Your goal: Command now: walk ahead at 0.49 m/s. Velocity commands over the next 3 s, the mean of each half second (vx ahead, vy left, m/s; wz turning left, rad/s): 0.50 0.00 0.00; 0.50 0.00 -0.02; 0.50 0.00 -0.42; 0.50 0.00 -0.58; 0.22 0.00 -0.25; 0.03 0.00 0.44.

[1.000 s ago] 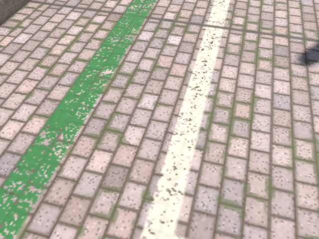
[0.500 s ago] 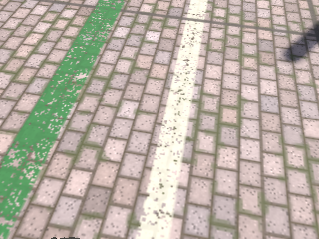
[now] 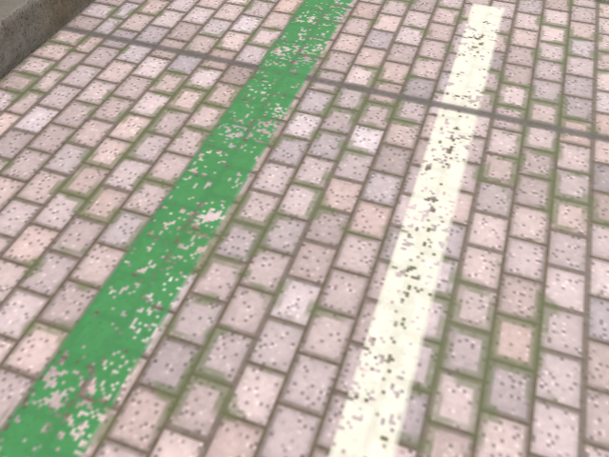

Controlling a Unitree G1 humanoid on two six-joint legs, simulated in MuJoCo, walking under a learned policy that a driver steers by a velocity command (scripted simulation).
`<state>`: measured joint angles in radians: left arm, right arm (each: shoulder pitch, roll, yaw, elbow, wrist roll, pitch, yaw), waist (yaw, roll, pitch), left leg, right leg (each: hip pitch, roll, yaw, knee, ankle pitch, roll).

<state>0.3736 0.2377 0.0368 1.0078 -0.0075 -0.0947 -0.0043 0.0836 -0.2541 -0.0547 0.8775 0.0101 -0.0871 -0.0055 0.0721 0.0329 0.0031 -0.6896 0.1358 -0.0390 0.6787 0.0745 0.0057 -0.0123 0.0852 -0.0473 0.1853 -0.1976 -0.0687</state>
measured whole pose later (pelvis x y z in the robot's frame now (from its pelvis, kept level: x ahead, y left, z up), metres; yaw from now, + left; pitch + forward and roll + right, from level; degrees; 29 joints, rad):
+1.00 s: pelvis +0.57 -0.01 +0.00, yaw -1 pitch +1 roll -1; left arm 0.33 0.23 0.06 0.97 0.00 -0.09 -0.02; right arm 0.14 -0.28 -0.07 0.89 0.00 -0.07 -0.02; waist 0.05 0.04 0.00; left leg -0.67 0.14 -0.04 0.92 -0.12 0.01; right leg -0.13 0.06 -0.05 0.26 -0.15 -0.08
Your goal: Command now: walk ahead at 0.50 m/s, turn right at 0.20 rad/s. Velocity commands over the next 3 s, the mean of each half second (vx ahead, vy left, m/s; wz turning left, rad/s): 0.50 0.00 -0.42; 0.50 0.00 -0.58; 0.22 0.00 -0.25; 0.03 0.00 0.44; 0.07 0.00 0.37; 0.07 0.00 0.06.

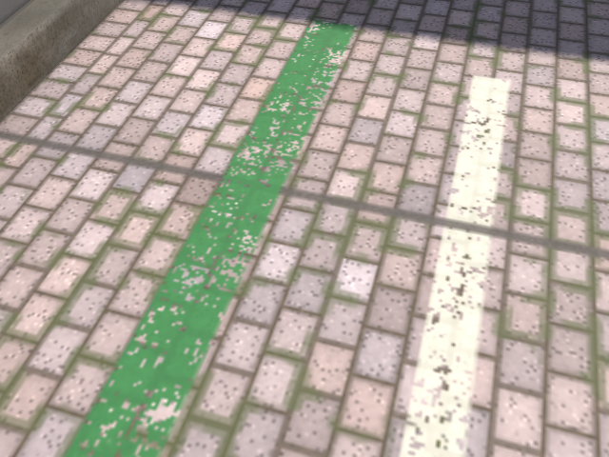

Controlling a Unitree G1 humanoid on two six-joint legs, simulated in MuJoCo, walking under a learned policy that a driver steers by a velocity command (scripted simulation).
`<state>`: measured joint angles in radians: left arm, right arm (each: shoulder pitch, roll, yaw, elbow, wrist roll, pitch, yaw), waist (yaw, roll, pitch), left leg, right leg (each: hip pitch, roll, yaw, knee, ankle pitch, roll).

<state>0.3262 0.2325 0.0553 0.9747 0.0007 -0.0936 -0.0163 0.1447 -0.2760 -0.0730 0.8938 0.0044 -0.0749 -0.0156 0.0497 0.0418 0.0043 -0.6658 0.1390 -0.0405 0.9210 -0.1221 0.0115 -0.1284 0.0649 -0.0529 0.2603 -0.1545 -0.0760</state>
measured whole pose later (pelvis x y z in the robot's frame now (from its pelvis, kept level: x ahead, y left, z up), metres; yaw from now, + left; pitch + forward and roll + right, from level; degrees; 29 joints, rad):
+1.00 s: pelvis +0.50 -0.11 +0.00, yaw -32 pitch +1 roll +1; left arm 0.31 0.26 0.08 0.77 -0.01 -0.05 -0.02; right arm 0.09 -0.30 -0.07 0.80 -0.01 -0.11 0.00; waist 0.04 0.03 0.05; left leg -0.60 0.10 -0.05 1.02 -0.27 -0.02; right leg -0.23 0.10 0.04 0.38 -0.17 -0.11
